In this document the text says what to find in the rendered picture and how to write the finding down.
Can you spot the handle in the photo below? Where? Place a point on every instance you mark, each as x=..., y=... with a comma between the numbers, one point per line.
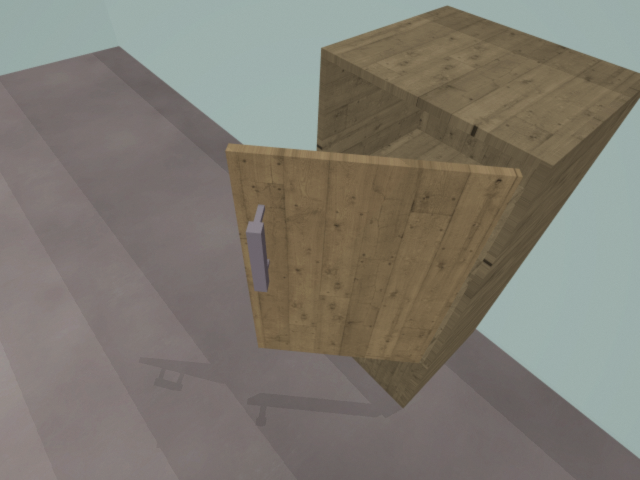
x=257, y=251

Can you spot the cupboard door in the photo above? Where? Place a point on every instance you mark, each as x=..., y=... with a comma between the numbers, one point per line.
x=367, y=253

